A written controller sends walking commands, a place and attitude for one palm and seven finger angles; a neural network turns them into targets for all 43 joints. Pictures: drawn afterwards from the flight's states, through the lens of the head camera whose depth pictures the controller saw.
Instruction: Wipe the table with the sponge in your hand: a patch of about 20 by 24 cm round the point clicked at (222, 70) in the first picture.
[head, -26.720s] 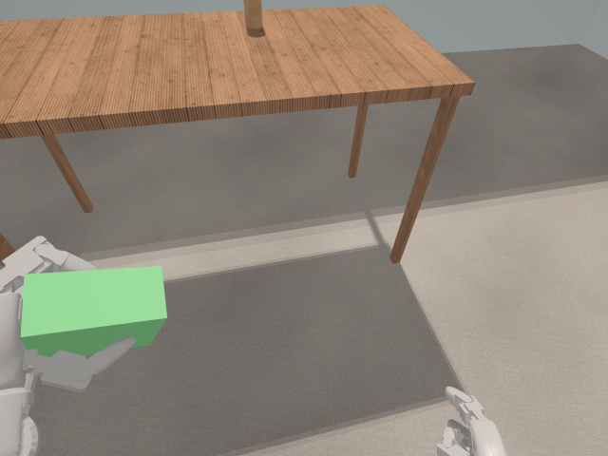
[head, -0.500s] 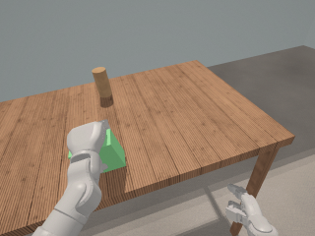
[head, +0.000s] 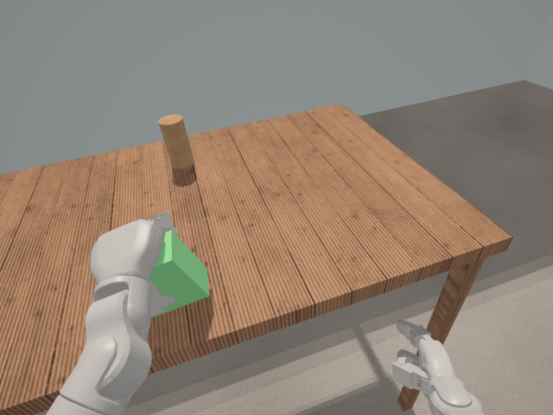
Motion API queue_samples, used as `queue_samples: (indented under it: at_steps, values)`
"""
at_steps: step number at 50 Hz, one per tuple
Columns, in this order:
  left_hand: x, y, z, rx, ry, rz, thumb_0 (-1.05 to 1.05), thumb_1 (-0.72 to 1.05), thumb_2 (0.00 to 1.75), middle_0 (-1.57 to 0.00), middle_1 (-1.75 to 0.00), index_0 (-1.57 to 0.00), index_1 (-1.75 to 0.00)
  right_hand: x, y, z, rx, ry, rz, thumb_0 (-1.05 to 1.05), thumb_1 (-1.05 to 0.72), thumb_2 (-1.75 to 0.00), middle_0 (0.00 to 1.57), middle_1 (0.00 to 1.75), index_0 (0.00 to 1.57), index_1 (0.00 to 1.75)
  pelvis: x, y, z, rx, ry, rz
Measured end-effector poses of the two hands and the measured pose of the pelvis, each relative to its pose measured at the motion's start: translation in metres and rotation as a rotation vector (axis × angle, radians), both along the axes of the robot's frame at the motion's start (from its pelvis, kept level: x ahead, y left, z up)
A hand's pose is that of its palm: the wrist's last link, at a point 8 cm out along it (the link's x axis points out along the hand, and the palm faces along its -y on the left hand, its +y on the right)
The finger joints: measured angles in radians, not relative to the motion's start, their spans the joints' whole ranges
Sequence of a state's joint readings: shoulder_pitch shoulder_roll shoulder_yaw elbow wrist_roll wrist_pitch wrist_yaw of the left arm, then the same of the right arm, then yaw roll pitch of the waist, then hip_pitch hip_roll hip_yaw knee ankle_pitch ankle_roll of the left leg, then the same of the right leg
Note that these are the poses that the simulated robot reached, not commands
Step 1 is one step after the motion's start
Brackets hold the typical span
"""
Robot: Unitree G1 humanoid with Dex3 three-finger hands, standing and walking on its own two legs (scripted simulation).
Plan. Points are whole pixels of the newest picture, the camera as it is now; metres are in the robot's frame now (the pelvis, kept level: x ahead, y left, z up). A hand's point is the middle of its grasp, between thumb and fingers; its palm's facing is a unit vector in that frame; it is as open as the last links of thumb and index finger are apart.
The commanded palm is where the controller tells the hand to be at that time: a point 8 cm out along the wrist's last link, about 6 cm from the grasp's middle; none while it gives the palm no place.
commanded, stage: slide back across to the middle lane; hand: left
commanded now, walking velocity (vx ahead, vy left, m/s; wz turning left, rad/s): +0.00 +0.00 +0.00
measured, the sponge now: (164, 282) +0.27 +0.21 +0.09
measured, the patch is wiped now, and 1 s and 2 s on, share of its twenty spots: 0.95 0.95 0.95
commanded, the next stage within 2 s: wipe forward along the middle lane in 0.26 s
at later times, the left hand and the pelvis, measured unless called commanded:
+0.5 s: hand (111, 287) +0.24 +0.27 +0.12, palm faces +0.06 -0.09 -0.99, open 9.6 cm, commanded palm +0.21 +0.26 +0.17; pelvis -0.01 +0.00 +0.00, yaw +2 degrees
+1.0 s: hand (110, 264) +0.28 +0.29 +0.11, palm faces +0.01 -0.04 -1.00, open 9.6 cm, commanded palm +0.26 +0.29 +0.15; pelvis -0.02 +0.00 +0.00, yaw +3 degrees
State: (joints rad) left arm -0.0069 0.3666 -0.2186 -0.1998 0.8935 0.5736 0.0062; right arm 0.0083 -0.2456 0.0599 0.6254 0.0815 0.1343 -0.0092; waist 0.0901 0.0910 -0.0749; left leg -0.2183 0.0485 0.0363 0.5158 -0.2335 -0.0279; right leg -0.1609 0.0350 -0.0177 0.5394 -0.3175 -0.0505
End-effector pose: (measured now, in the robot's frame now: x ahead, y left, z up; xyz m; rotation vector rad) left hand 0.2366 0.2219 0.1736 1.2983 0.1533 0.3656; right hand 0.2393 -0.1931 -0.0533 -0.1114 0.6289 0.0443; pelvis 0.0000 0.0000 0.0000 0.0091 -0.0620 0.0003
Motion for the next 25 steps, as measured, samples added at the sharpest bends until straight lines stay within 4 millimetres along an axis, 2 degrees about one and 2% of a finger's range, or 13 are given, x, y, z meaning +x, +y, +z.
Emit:
queue_samples:
  at_steps: [10, 25]
  values:
    - [-0.022, 0.025, 0.002, 0.038, 0.044, 0.072, -0.01, -0.46, 1.08, -0.75, -1.41, -0.77, -1.38, 0.002, -0.004, 0.000, -0.030, -0.027, 0.012, 0.01, -0.90, -0.90, 0.20, 0.30, 0.20, 0.30, -0.005, -0.002, 0.000, -0.002, -0.012, 0.017]
    - [-0.024, 0.042, -0.004, 0.122, 0.130, 0.078, -0.01, -0.47, 1.08, -0.76, -1.41, -0.77, -1.37, -0.006, 0.001, -0.006, -0.039, -0.038, 0.032, 0.01, -0.90, -0.90, 0.20, 0.30, 0.21, 0.30, -0.013, -0.004, 0.001, -0.005, -0.016, 0.032]
